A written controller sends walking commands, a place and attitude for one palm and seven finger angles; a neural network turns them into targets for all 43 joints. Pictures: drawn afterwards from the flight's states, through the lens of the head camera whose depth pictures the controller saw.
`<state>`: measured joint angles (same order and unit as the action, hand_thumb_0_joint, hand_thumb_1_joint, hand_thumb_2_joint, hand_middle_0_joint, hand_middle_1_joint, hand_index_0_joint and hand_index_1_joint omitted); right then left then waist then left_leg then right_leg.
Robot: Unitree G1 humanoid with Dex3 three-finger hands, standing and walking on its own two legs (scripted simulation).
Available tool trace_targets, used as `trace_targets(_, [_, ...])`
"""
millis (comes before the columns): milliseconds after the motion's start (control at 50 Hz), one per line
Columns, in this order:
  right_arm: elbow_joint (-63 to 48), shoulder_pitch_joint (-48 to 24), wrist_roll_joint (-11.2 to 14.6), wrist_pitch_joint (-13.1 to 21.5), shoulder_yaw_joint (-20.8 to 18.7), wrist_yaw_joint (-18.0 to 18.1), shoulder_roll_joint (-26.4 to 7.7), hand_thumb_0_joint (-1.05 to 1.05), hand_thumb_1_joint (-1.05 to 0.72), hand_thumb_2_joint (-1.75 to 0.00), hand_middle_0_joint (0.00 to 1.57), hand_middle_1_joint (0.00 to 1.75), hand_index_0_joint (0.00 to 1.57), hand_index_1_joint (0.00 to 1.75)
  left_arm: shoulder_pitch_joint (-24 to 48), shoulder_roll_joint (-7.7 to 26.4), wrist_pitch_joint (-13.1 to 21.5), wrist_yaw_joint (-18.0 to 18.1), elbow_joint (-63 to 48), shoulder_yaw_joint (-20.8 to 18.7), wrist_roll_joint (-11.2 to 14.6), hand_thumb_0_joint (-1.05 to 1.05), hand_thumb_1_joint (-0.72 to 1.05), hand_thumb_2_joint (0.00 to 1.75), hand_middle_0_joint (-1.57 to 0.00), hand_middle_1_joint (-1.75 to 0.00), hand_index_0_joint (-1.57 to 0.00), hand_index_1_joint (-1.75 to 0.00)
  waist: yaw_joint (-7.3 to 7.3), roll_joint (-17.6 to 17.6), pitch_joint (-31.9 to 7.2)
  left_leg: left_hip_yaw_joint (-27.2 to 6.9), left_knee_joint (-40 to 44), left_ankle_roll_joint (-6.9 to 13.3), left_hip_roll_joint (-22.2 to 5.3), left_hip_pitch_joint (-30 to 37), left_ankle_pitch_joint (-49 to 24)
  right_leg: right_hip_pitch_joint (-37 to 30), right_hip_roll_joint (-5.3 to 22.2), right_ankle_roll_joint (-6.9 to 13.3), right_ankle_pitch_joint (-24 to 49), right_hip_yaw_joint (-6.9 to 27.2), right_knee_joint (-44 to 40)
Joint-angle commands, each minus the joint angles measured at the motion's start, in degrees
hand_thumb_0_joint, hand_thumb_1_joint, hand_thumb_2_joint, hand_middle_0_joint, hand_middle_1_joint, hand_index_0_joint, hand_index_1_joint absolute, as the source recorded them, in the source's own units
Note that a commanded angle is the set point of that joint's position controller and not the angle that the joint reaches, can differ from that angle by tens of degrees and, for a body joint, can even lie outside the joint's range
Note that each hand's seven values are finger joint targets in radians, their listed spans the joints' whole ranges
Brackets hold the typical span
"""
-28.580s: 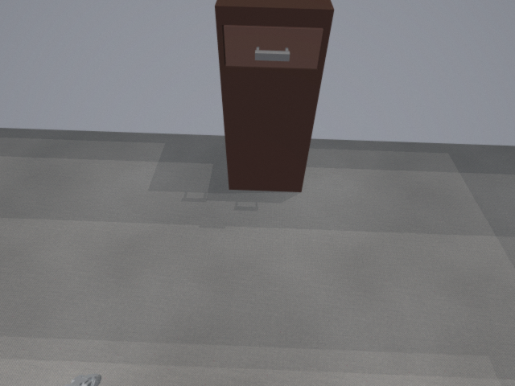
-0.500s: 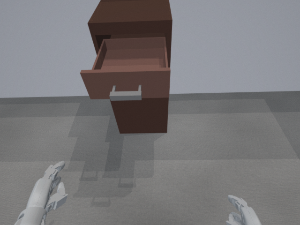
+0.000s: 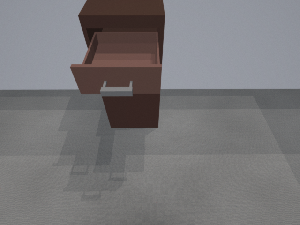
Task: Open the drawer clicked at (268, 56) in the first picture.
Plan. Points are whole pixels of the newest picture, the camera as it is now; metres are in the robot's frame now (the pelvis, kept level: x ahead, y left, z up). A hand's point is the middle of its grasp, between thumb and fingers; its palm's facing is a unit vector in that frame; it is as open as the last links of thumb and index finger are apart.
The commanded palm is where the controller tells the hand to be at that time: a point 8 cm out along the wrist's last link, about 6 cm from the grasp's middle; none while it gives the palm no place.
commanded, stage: let the arm hang, fingers relaxed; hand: left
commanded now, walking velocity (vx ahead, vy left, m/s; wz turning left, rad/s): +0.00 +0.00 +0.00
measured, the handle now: (117, 87) +0.59 +0.16 -0.01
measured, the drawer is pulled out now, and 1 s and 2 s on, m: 0.30 0.30 0.30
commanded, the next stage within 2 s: look to check the result in 0.46 s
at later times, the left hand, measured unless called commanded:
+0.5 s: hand out of the picture +0.04 +0.18 -0.17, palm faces +0.00 -0.98 -0.21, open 7.3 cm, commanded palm none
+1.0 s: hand out of the picture +0.06 +0.20 -0.17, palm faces -0.01 -0.97 -0.25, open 7.3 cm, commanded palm none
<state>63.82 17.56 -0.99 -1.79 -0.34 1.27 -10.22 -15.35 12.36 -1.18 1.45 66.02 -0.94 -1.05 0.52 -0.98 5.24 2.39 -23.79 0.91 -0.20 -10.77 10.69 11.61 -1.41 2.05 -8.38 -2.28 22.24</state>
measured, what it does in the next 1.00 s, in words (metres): stands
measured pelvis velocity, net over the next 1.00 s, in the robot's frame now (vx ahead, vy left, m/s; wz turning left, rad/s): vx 0.03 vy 0.00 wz -0.01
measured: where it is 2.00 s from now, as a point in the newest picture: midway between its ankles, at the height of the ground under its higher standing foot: outside the picture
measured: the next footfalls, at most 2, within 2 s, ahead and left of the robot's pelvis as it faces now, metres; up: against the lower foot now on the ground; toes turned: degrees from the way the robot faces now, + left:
none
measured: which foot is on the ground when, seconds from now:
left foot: down 0.00-1.00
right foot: down 0.00-1.00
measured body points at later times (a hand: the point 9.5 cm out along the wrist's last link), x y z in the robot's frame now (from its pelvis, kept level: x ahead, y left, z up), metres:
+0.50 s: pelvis +0.01 +0.00 +0.00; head +0.03 +0.00 +0.45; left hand +0.04 +0.23 -0.16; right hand +0.00 -0.21 -0.16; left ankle +0.03 +0.11 -0.74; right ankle +0.04 -0.10 -0.74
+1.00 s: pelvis +0.03 +0.00 +0.00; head +0.05 -0.01 +0.45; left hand +0.06 +0.25 -0.15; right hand +0.05 -0.24 -0.16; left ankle +0.03 +0.11 -0.74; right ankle +0.04 -0.10 -0.74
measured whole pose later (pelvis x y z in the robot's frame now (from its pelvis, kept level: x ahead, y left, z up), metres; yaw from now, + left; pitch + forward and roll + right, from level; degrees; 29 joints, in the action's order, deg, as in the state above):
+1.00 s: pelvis +0.03 +0.00 +0.00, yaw -1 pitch -2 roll +0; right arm 64.0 11.7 -0.9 -0.3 -0.9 1.4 -11.3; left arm -10.6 11.7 0.4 1.4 65.3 -1.1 -1.2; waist 0.6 -0.8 4.7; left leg 3.0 -20.6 0.9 0.1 -7.4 11.4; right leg 9.2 -1.3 1.8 -9.7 -1.5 20.7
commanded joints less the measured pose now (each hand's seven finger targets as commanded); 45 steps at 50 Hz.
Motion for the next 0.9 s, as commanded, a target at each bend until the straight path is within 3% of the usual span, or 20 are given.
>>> trace_targets(0, [-1.9,3.3,0.0,1.2,-1.2,0.6,-5.4,0.00,-0.90,-0.90,0.20,0.30,0.20,0.30,-1.2,5.6,1.3,0.4,-2.9,-1.2,0.2,0.00,0.90,0.90,-0.20,-0.30,-0.20,-0.30,-0.01,2.2,-0.2,-5.0,5.0,1.2,-4.9,-1.7,6.2,2.8,6.7,0.8,-12.8,8.2,-7.4])
trace_targets(120, [-1.3,4.1,-0.2,1.4,-1.2,0.5,-3.2,0.00,-0.90,-0.90,0.20,0.30,0.20,0.30,-0.7,4.4,1.2,0.6,-3.5,-1.3,0.1,0.00,0.90,0.90,-0.20,-0.30,-0.20,-0.30,0.02,2.1,0.4,-5.3,5.5,1.2,-5.0,-2.9,5.4,2.3,6.5,0.5,-10.4,7.5,-6.0])
trace_targets(340, [-1.2,3.0,0.0,2.0,-1.4,0.8,-2.4,0.00,-0.90,-0.90,0.20,0.30,0.20,0.30,-0.5,3.0,1.7,0.7,-4.0,-1.5,0.1,0.00,0.90,0.90,-0.20,-0.30,-0.20,-0.30,-0.01,0.2,-0.4,-5.4,5.9,0.9,-5.5,-1.8,2.2,0.9,6.4,0.5,-4.6,7.3,-4.6])
trace_targets(580, [-1.0,1.3,0.1,2.2,-1.4,1.0,-4.1,0.00,-0.90,-0.90,0.20,0.30,0.20,0.30,0.0,3.7,2.1,0.6,-3.0,-1.4,0.2,0.00,0.90,0.90,-0.20,-0.30,-0.20,-0.30,0.27,0.5,-2.0,-5.0,6.0,0.7,-5.9,1.5,-1.1,-0.3,6.8,0.6,-0.6,7.0,-4.9])
trace_targets(880, [-1.4,-2.3,0.1,2.5,-1.8,0.8,-8.0,0.00,-0.90,-0.90,0.20,0.30,0.20,0.30,2.4,7.1,2.5,0.3,-3.0,-1.7,0.1,0.00,0.90,0.90,-0.20,-0.30,-0.20,-0.30,0.20,1.4,-2.6,-5.3,6.9,0.8,-6.3,3.1,-1.6,-1.1,7.1,0.7,0.0,7.5,-5.9])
